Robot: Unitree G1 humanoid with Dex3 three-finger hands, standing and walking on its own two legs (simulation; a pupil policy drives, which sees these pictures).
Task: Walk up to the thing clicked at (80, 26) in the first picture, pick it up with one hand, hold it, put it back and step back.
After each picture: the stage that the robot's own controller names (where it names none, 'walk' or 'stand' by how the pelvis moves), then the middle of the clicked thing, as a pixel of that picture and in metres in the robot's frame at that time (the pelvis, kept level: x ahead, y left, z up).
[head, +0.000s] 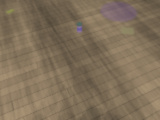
stand; (79, 27) +1.62 +0.06 -0.72
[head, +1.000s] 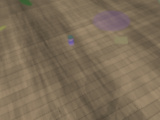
walk; (70, 40) +1.48 +0.27 -0.71
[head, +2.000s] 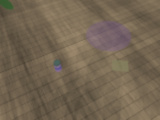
walk; (57, 65) +0.93 +0.32 -0.71
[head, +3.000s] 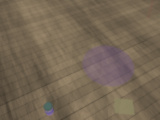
walk; (48, 109) +0.52 +0.25 -0.70
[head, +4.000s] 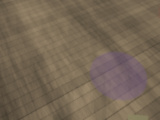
stand; out of the picture +0.32 +0.19 -0.70
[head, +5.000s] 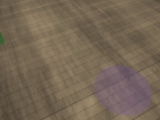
stand; out of the picture +0.29 +0.19 -0.72
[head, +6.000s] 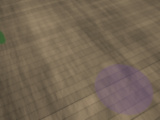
stand; out of the picture +0.29 +0.20 -0.73
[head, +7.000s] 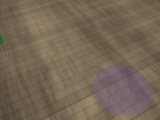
stand; out of the picture +0.28 +0.21 -0.73
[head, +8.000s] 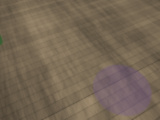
stand; out of the picture +0.27 +0.21 -0.73
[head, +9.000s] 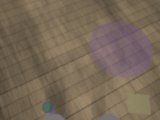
go down; (48, 108) +0.32 +0.19 -0.57
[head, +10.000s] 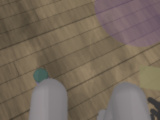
go down; (41, 77) +0.37 +0.20 -0.32
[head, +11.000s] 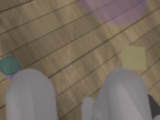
close in; (10, 68) +0.36 +0.23 -0.25
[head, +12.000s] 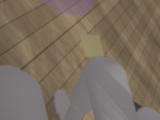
close; out of the picture +0.36 +0.25 -0.22
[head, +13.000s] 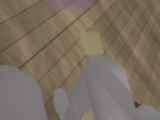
lift; out of the picture +0.35 +0.26 -0.22
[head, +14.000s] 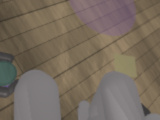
lift; (3, 76) +0.31 +0.25 -0.12
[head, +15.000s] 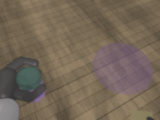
lift; (32, 85) +0.31 +0.18 +0.03
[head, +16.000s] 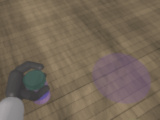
hold; (38, 87) +0.32 +0.17 +0.01
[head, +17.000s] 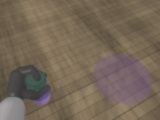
hold; (38, 88) +0.32 +0.17 +0.00
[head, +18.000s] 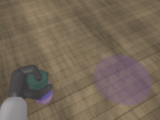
crouch; (40, 87) +0.32 +0.17 +0.01
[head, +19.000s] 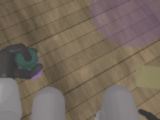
crouch; (30, 65) +0.39 +0.19 -0.09
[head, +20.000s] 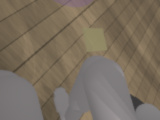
lower; out of the picture +0.39 +0.28 -0.22
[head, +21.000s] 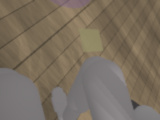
lower; out of the picture +0.38 +0.28 -0.22
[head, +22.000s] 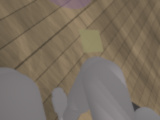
lower; out of the picture +0.38 +0.28 -0.22
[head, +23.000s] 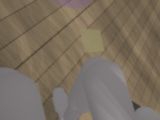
lower; out of the picture +0.37 +0.28 -0.22
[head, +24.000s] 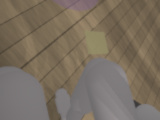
loosen; out of the picture +0.35 +0.26 -0.22
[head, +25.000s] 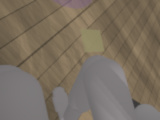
withdraw; out of the picture +0.35 +0.24 -0.22
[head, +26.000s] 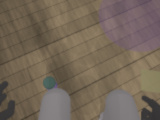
walk; (50, 84) +0.37 +0.19 -0.43
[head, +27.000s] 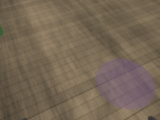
stand; out of the picture +0.31 +0.17 -0.66
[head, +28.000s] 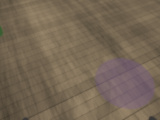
stand; out of the picture +0.31 +0.18 -0.66
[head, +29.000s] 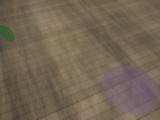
stand; out of the picture +0.32 +0.16 -0.72
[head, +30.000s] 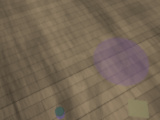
walk; (59, 113) +0.37 +0.14 -0.71
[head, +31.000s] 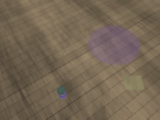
walk; (62, 92) +0.57 +0.20 -0.69
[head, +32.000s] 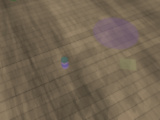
stand; (64, 62) +0.92 +0.18 -0.70
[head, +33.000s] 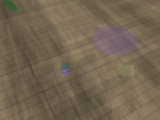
stand; (64, 69) +0.93 +0.19 -0.72
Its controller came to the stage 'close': yes
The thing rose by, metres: 0.71
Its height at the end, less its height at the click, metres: +0.00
